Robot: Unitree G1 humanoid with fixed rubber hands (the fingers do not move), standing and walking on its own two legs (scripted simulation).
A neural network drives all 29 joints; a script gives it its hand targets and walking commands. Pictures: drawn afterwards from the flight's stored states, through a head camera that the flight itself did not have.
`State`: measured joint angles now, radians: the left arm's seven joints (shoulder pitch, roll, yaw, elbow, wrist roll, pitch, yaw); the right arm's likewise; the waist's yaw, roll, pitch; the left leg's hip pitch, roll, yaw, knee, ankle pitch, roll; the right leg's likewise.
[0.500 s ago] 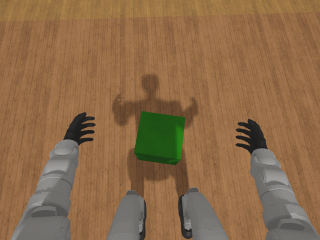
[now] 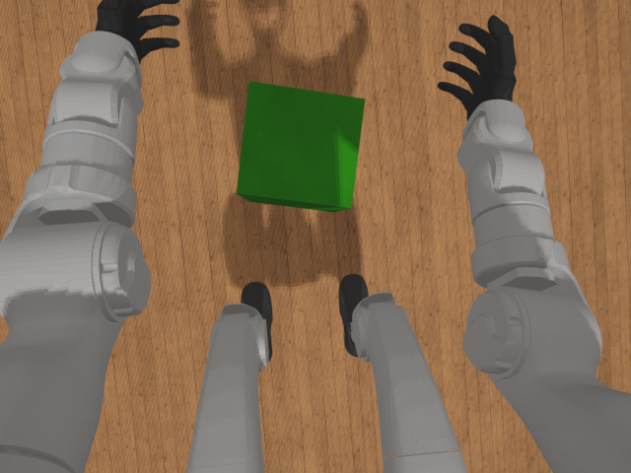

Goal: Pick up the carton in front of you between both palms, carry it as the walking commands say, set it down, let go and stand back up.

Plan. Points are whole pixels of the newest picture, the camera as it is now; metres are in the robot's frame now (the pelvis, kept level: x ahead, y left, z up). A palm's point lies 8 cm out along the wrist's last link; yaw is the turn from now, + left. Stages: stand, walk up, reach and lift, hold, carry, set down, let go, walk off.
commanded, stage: reach and lift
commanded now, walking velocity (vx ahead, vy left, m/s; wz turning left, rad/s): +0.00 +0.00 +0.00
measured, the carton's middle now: (298, 157) +0.50 -0.01 -0.52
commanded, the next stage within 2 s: none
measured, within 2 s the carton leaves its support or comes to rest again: leaves its support in 1.64 s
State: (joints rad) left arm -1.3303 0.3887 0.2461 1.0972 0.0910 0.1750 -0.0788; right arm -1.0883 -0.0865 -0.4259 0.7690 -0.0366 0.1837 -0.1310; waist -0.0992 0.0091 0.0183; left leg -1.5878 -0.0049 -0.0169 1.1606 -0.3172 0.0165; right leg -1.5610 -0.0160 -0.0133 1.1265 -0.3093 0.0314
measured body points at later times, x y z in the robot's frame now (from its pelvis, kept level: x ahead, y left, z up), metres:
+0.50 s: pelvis -0.02 -0.01 -0.19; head +0.34 +0.01 +0.09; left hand +0.54 +0.18 -0.35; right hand +0.49 -0.21 -0.35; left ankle +0.08 +0.11 -0.61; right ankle +0.09 -0.14 -0.61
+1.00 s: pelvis -0.03 -0.01 -0.27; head +0.35 +0.01 -0.04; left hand +0.55 +0.16 -0.47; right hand +0.50 -0.20 -0.45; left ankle +0.08 +0.11 -0.61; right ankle +0.09 -0.14 -0.61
